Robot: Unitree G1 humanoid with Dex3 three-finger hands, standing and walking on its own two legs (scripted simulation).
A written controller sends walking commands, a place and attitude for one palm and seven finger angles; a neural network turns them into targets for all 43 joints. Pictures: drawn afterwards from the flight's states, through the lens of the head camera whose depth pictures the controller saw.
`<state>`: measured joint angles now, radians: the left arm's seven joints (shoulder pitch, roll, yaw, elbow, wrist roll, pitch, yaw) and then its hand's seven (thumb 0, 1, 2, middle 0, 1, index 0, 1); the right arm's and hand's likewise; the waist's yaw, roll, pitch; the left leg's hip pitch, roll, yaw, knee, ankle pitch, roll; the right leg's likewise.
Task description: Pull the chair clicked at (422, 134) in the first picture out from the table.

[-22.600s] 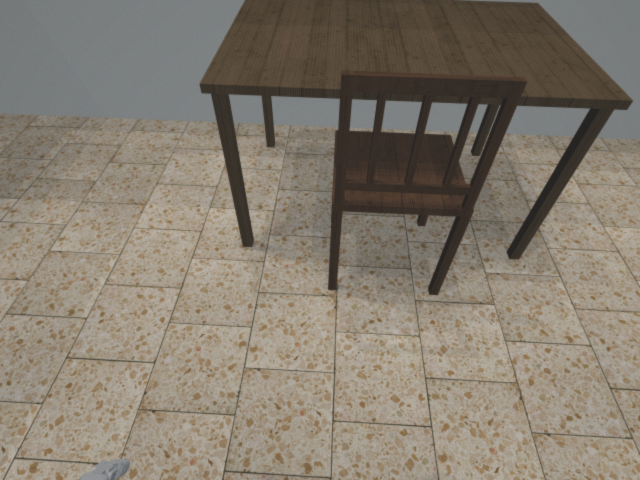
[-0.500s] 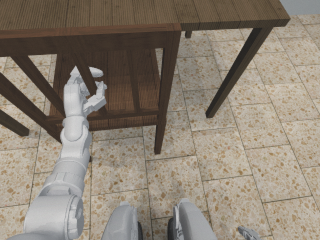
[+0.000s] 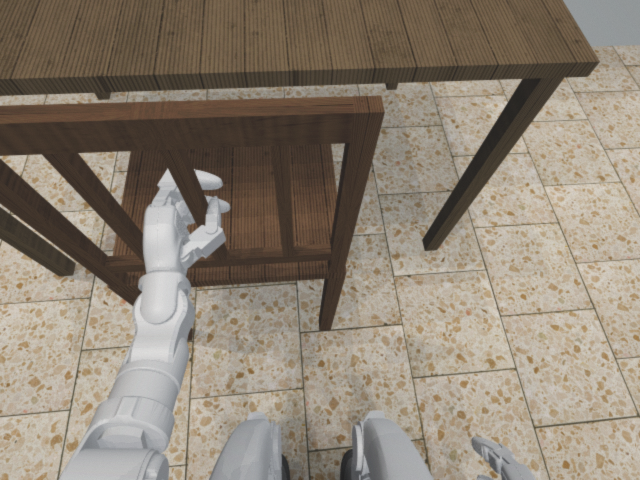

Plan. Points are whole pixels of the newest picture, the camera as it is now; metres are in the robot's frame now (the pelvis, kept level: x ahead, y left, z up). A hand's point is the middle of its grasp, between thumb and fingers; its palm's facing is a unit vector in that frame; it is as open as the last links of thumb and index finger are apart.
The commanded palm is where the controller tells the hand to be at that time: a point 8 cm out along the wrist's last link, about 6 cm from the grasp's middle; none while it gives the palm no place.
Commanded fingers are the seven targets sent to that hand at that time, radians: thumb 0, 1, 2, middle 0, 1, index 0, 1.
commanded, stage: hook a spindle and tug to test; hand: left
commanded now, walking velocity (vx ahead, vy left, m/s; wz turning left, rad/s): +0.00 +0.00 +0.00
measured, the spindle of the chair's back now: (201, 211) +0.44 +0.16 +0.01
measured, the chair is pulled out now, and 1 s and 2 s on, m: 0.03 0.12 0.26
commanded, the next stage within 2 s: step backward, pulling the chair out in 0.10 s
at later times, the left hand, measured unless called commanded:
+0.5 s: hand (215, 235) +0.39 +0.13 +0.03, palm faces +0.01 -0.99 -0.14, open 5.2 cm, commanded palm +0.38 +0.18 +0.03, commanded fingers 0.00 0.90 0.90 -0.50 -1.45 -0.50 -1.45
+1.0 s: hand (230, 292) +0.32 +0.10 +0.04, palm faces +0.00 -0.99 -0.16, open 5.1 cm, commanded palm +0.31 +0.16 +0.04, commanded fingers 0.00 0.90 0.90 -0.50 -1.45 -0.50 -1.45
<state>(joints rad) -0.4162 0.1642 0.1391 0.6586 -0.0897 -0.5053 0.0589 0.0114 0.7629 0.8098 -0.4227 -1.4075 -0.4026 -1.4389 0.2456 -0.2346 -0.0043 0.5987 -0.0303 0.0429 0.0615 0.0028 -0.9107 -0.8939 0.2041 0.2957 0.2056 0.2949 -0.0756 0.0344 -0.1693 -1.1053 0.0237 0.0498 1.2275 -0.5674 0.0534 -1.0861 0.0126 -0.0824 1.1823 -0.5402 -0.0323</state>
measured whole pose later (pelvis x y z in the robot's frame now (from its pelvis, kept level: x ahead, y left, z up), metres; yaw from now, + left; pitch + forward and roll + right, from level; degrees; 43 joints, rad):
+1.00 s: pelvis -0.04 -0.01 +0.10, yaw +0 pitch +6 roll -1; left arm -0.46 0.16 0.04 0.96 -0.07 -0.24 0.09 0.05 0.74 0.79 -0.33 -1.11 -0.49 -1.44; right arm 0.19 -0.24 0.00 0.68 0.06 0.09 -0.10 0.00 -0.91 -0.89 0.21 0.30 0.21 0.30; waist -0.07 0.04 0.12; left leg -0.46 0.02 0.07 0.57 -0.22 0.02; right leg -0.44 0.04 -0.05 0.51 -0.18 -0.04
